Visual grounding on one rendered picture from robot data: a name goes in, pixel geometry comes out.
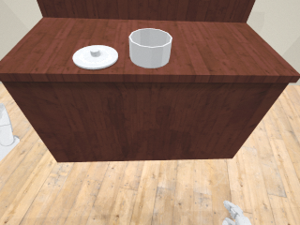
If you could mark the pot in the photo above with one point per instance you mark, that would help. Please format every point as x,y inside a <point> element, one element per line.
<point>150,48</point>

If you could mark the table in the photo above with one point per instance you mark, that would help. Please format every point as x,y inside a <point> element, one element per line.
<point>221,80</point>

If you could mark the robot right hand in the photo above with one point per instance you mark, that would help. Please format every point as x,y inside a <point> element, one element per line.
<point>236,213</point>

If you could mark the knob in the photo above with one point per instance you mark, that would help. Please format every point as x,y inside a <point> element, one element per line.
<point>95,51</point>

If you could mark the robot left hand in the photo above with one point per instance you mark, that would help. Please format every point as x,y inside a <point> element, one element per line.
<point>7,140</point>

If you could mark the lid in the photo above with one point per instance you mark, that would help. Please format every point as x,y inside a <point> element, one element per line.
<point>83,58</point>

